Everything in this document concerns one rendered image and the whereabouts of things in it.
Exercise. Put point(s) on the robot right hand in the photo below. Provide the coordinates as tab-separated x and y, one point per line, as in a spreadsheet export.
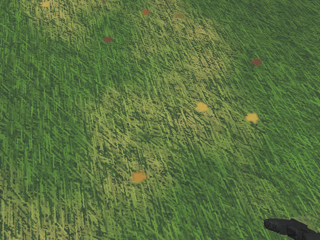
292	228

